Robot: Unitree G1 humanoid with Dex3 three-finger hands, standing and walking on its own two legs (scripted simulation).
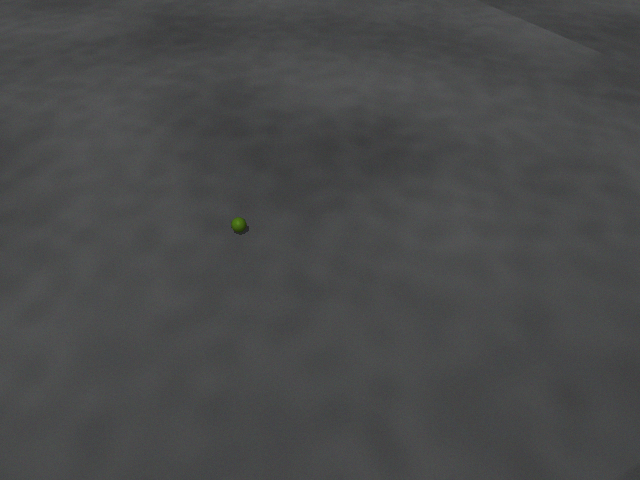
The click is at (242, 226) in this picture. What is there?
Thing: free ball
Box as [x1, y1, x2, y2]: [231, 217, 245, 231]
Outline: 236,217 232,220 231,226 234,230 241,231 245,227 245,221 240,217
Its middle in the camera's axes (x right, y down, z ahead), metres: -0.37 -0.04 +1.72
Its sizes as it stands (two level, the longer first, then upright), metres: 0.068 0.068 0.068
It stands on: the floor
